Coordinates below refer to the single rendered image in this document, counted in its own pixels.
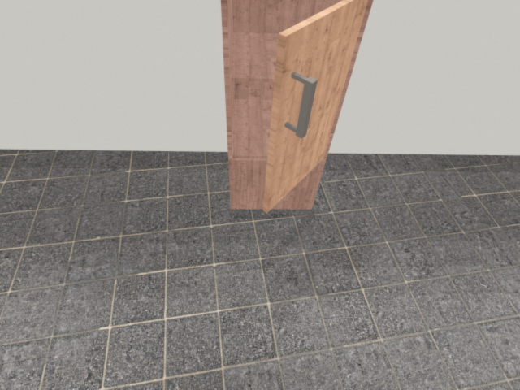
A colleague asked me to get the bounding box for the cupboard door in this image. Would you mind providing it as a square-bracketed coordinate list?
[263, 0, 368, 213]

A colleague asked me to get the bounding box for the handle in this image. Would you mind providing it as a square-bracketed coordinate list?
[284, 72, 318, 139]

